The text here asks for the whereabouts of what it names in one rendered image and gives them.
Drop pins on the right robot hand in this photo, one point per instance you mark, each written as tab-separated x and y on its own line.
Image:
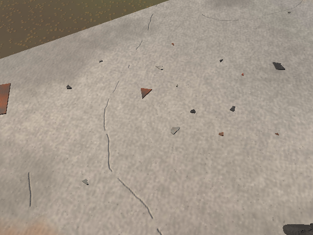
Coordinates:
298	229

